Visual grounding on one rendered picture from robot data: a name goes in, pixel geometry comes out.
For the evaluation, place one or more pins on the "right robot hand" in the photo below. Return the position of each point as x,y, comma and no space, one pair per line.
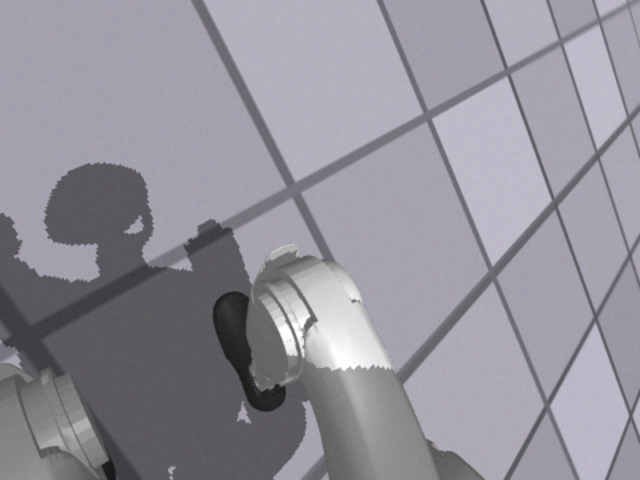
451,466

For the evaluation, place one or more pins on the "right robot foot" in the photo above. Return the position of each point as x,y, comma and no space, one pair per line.
229,317

